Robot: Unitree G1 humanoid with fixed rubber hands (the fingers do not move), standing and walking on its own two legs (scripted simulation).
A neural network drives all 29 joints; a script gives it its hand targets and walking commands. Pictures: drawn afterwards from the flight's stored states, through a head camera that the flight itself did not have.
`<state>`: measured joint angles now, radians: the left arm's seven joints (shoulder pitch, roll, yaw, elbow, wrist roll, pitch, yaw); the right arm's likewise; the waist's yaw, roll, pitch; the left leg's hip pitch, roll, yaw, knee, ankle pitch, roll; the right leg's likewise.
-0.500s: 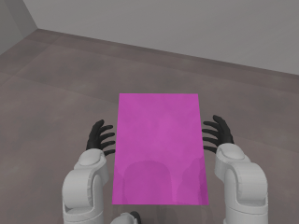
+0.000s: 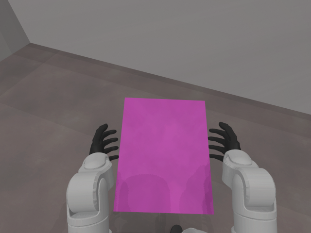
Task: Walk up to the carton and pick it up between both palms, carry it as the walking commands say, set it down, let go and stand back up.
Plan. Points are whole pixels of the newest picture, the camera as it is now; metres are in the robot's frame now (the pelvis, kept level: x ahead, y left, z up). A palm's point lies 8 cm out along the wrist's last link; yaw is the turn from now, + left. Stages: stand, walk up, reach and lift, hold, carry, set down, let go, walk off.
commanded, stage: carry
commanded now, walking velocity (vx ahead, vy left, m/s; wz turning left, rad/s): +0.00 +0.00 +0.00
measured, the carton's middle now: (162, 155) +0.32 +0.01 +0.01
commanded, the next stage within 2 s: none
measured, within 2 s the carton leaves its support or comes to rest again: neither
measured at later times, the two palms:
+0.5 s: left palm (117, 101) +0.45 +0.13 +0.09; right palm (219, 103) +0.44 -0.16 +0.09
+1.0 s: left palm (108, 107) +0.45 +0.16 +0.06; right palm (207, 108) +0.44 -0.13 +0.06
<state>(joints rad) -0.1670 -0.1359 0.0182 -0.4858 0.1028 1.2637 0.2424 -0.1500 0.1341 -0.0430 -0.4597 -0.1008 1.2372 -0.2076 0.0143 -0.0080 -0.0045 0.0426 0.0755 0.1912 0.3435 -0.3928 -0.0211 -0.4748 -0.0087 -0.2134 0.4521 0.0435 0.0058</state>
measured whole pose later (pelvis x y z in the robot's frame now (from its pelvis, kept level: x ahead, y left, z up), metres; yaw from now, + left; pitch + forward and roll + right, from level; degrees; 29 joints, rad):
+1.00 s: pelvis +0.17 +0.02 +0.00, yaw -1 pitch +3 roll +0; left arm -0.19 -0.14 0.10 -0.09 0.14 1.02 0.16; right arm -0.20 0.14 -0.11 -0.08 -0.15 1.01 -0.16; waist 0.01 -0.01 -0.09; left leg -0.27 0.02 0.16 0.54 -0.32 0.03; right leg -0.28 -0.05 -0.15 0.56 -0.33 -0.02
